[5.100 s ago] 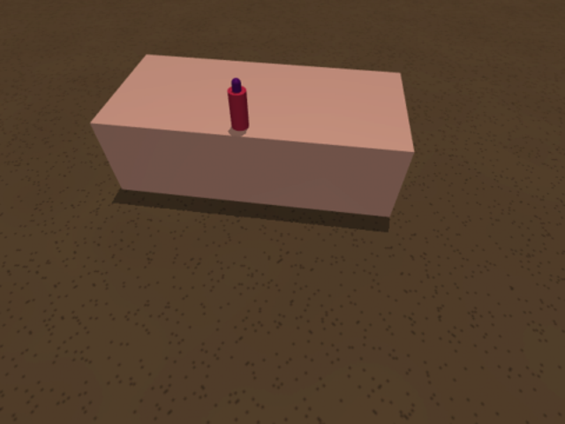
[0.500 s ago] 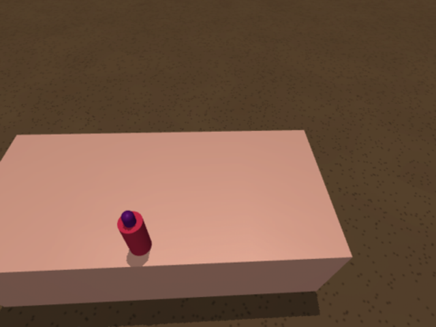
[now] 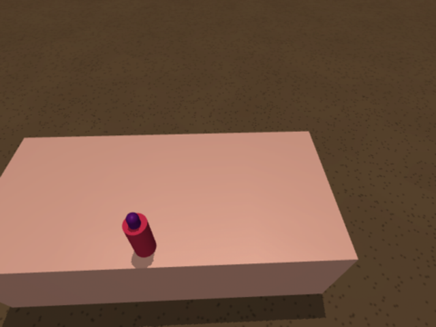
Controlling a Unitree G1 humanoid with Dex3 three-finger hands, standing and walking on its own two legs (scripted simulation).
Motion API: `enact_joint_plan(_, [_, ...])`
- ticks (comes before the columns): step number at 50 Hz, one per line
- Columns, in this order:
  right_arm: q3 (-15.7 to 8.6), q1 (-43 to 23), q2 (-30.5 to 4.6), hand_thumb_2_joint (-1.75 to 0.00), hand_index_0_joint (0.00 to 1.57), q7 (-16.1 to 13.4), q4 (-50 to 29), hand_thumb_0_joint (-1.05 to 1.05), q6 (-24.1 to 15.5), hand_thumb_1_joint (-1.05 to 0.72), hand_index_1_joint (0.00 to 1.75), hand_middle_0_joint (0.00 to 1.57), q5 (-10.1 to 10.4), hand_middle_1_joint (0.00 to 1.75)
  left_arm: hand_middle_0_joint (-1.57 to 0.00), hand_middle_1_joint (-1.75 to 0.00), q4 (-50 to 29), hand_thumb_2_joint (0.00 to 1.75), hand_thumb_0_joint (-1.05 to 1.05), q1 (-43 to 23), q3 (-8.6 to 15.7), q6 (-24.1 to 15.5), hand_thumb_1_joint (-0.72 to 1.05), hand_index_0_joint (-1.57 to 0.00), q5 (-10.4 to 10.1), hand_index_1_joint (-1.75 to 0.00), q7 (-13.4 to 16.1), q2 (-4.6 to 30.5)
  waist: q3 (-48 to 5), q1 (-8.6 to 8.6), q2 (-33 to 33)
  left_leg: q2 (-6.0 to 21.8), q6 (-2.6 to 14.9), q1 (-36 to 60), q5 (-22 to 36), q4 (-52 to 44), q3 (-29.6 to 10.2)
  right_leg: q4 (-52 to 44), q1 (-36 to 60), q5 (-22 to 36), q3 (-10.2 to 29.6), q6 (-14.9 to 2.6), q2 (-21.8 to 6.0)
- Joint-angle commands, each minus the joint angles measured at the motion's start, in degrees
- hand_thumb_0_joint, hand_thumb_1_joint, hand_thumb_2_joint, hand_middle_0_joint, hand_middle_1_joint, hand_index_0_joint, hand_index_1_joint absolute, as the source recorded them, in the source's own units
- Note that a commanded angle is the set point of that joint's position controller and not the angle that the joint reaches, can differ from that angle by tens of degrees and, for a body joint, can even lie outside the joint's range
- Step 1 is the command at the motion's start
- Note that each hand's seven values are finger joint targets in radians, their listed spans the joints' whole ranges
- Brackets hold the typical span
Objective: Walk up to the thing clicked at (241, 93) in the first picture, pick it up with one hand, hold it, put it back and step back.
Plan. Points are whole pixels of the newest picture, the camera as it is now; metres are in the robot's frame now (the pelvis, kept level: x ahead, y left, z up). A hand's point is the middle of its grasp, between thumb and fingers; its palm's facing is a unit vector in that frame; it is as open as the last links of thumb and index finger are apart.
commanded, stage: walk up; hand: left
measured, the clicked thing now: (138, 232) +0.43 +0.24 -0.29
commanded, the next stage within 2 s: stand in 0.28 s
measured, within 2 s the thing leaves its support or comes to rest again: neither
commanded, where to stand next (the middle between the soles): +0.06 +0.00 m, yaw +2 degrees
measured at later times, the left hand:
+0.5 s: hand out of the picture +0.07 +0.25 -0.16, palm faces -0.03 -0.94 -0.34, open 7.4 cm
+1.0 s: hand out of the picture +0.06 +0.26 -0.16, palm faces -0.03 -0.94 -0.34, open 7.4 cm
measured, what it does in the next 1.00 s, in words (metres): stands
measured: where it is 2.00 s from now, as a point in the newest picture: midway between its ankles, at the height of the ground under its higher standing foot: outside the picture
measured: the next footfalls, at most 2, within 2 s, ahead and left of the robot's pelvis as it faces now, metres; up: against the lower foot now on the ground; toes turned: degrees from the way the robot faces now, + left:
none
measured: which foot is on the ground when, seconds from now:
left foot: down 0.00-1.00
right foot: down 0.00-1.00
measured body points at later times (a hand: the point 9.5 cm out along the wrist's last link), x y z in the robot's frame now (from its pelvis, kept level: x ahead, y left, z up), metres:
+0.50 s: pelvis -0.01 +0.00 +0.00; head +0.01 +0.00 +0.45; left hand +0.07 +0.30 -0.13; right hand +0.08 -0.30 -0.13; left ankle +0.02 +0.14 -0.74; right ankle -0.04 -0.14 -0.74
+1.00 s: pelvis -0.01 +0.01 +0.00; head +0.01 +0.01 +0.45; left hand +0.06 +0.31 -0.13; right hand +0.08 -0.29 -0.13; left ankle +0.02 +0.14 -0.74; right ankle -0.04 -0.14 -0.74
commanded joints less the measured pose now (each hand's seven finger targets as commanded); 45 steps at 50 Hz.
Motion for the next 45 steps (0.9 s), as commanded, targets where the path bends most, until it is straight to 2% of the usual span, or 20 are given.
enact_joint_plan(1, [-2.4,-2.71,-12.13,-0.9,0.2,-0.87,-3.51,0.0,-1.03,-0.9,0.3,0.2,0.33,0.3,-0.2,-0.3,-3.69,0.9,0.0,-2.81,2.13,-1.33,0.9,-0.2,-0.25,-0.3,1.11,12.07,-4.64,-0.75,-0.09,4.35,2.49,6.84,9.47,-1.74,-4.04,-3.62,-5.43,12.87,1.78,-2.94,-3.95])
enact_joint_plan(11, [-2.32,-2.6,-12.01,-0.9,0.2,-0.8,-3.68,0.0,-1.02,-0.9,0.3,0.2,0.35,0.3,-0.2,-0.3,-4.01,0.9,0.0,-1.9,2.29,-1.34,0.9,-0.2,-0.09,-0.3,1.06,11.99,-4.18,-0.51,0.31,4.5,2.63,6.48,7.43,-2.36,-4.1,-4.04,-5.45,11.61,1.86,-2.97,-3.99])
enact_joint_plan(13, [-2.45,-2.64,-12.16,-0.9,0.2,-0.76,-3.89,0.0,-1.02,-0.9,0.3,0.2,0.24,0.3,-0.2,-0.3,-3.93,0.9,0.0,-1.51,2.31,-1.32,0.9,-0.2,-0.03,-0.3,1.14,11.91,-4.13,-0.56,0.47,4.5,2.76,6.56,7.84,-2.05,-4.08,-4.07,-5.6,11.9,1.56,-2.86,-3.69])
enact_joint_plan(14, [-2.15,-2.98,-12.22,-0.9,0.2,-0.82,-3.6,0.0,-0.76,-0.9,0.3,0.2,0.54,0.3,-0.2,-0.3,-4.28,0.9,0.0,-1.99,2.12,-1.62,0.9,-0.2,-0.25,-0.3,1.34,12.47,-2.27,-0.43,-0.82,5.21,2.25,4.75,11.15,-2.52,-4.98,-4.84,-5.64,13.68,2.11,-2.62,-5.35])
enact_joint_plan(15, [-2.08,-3.23,-12.21,-0.9,0.2,-0.8,-3.62,0.0,-0.67,-0.9,0.3,0.2,0.65,0.3,-0.2,-0.3,-4.32,0.9,0.0,-1.8,2.06,-1.7,0.9,-0.2,-0.37,-0.3,1.3,12.33,-2.2,-0.51,-1.0,5.25,2.02,5.66,11.61,-2.73,-5.04,-4.96,-6.26,13.67,2.26,-2.51,-5.32])
enact_joint_plan(20, [-1.86,-2.49,-12.12,-0.9,0.2,-0.65,-3.27,0.0,-0.64,-0.9,0.3,0.2,0.63,0.3,-0.2,-0.3,-4.34,0.9,0.0,-1.46,2.06,-1.83,0.9,-0.2,-0.36,-0.3,1.34,12.48,-5.05,-0.62,0.23,5.2,2.12,6.98,10.39,-2.89,-4.84,-5.34,-4.39,13.05,2.4,-2.5,-5.48])
enact_joint_plan(25, [-1.69,-2.91,-12.13,-0.9,0.2,-0.66,-3.01,0.0,-0.66,-0.9,0.3,0.2,0.68,0.3,-0.2,-0.3,-4.48,0.9,0.0,-1.25,1.89,-1.8,0.9,-0.2,-0.12,-0.3,1.29,12.46,-6.55,-0.38,-0.4,5.7,2.32,8.34,12.27,-2.75,-5.12,-4.98,-4.15,14.13,1.9,-2.52,-5.58])
enact_joint_plan(29, [-1.72,-2.58,-12.51,-0.9,0.2,-0.57,-2.69,0.0,-0.55,-0.9,0.3,0.2,0.58,0.3,-0.2,-0.3,-4.25,0.9,0.0,-1.04,1.73,-1.67,0.9,-0.2,-0.26,-0.3,1.25,12.33,-3.67,-0.55,-0.32,5.31,2.11,6.29,7.77,-4.05,-5.5,-6.01,-5.48,9.73,1.97,-2.43,-5.46])
enact_joint_plan(33, [-1.95,-2.54,-12.85,-0.9,0.2,-0.46,-2.68,0.0,-0.45,-0.9,0.3,0.2,0.45,0.3,-0.2,-0.3,-4.1,0.9,0.0,-0.55,1.81,-1.47,0.9,-0.2,-0.08,-0.3,1.14,12.24,-2.37,-0.49,0.13,5.07,2.16,4.69,0.94,-5.36,-6.15,-6.76,-6.62,4.61,1.81,-2.53,-5.16])
enact_joint_plan(35, [-1.98,-2.31,-12.83,-0.9,0.2,-0.43,-2.57,0.0,-0.63,-0.9,0.3,0.2,0.35,0.3,-0.2,-0.3,-4.31,0.9,0.0,-0.4,1.79,-1.57,0.9,-0.2,-0.12,-0.3,1.03,12.18,-3.07,-0.41,0.66,5.31,2.3,5.44,3.1,-5.08,-6.2,-6.32,-6.35,6.14,2.04,-2.69,-5.42])
enact_joint_plan(38, [-1.9,-1.95,-12.58,-0.9,0.2,-0.48,-2.59,0.0,-0.9,-0.9,0.3,0.2,0.48,0.3,-0.2,-0.3,-4.5,0.9,0.0,-0.38,1.75,-1.76,0.9,-0.2,-0.15,-0.3,1.1,12.19,-5.07,-0.42,0.98,5.44,2.38,6.38,10.04,-3.7,-5.93,-5.6,-4.59,11.09,1.86,-2.6,-5.75])
enact_joint_plan(40, [-1.86,-2.2,-12.53,-0.9,0.2,-0.54,-2.52,0.0,-0.86,-0.9,0.3,0.2,0.6,0.3,-0.2,-0.3,-4.41,0.9,0.0,-0.21,1.72,-1.76,0.9,-0.2,-0.24,-0.3,1.15,12.35,-4.79,-0.39,0.34,5.53,2.32,7.02,11.1,-3.35,-5.91,-5.38,-4.97,11.27,1.76,-2.56,-5.68])
enact_joint_plan(45, [-1.84,-2.01,-12.49,-0.9,0.2,-0.56,-2.56,0.0,-0.64,-0.9,0.3,0.2,0.62,0.3,-0.2,-0.3,-4.51,0.9,0.0,-0.11,1.74,-1.68,0.9,-0.2,-0.19,-0.3,1.18,12.46,-4.41,-0.42,0.02,5.14,2.23,6.02,7.8,-3.7,-5.79,-6.04,-5.11,9.1,1.66,-2.57,-5.63])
